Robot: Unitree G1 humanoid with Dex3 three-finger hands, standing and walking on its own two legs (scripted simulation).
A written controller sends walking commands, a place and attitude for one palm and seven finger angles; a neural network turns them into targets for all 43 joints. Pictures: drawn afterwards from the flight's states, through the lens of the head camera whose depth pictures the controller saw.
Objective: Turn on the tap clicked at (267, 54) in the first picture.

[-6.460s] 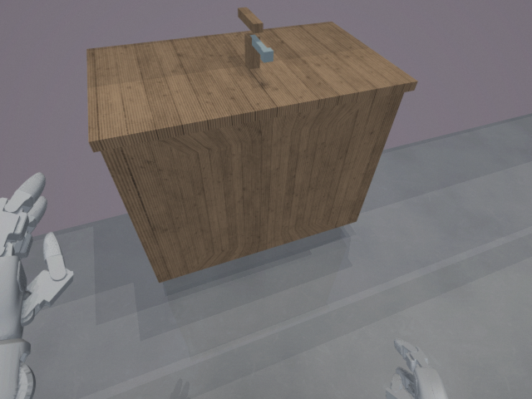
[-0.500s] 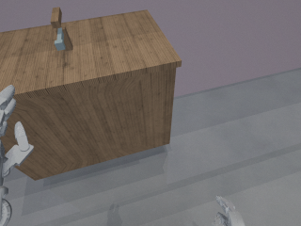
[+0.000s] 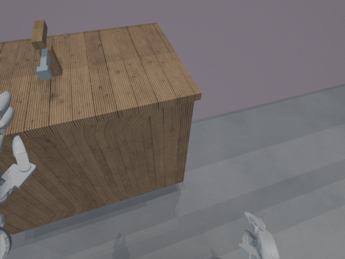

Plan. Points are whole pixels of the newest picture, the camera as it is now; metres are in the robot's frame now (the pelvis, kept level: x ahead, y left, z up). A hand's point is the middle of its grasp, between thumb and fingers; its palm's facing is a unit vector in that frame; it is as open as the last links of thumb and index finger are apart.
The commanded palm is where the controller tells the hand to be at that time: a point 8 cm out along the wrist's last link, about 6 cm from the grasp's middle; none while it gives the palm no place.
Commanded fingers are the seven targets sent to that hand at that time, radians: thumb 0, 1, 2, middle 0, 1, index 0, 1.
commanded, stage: take the last steps up to it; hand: left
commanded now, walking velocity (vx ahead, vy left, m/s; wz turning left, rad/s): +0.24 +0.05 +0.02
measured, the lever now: (44, 72) +0.55 +0.40 +0.11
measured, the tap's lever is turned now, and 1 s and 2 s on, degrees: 0 0 0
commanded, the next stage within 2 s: come to a stop and stand still in 0.42 s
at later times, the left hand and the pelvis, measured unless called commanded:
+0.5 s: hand (62, 122) +0.32 +0.23 +0.18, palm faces +0.42 -0.81 -0.41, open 7.4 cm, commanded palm +0.26 +0.27 +0.18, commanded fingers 0.00 0.90 0.90 -0.20 -0.30 -0.20 -0.30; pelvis +0.10 -0.01 -0.01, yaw +1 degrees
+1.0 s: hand (84, 123) +0.33 +0.19 +0.17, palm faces +0.39 -0.80 -0.45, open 7.4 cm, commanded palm +0.26 +0.24 +0.18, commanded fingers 0.00 0.90 0.90 -0.20 -0.30 -0.20 -0.30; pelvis +0.11 -0.04 +0.00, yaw +2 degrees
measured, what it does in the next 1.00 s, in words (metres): walks ahead: right foot, then left foot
